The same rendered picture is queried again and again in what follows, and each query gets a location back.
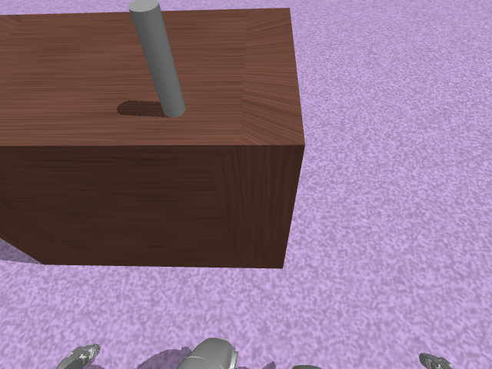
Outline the right robot hand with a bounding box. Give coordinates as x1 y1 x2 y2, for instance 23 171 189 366
419 353 453 369

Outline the can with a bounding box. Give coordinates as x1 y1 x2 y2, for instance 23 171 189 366
128 0 186 118

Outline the left robot hand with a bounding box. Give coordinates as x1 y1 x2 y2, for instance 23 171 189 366
56 344 101 369

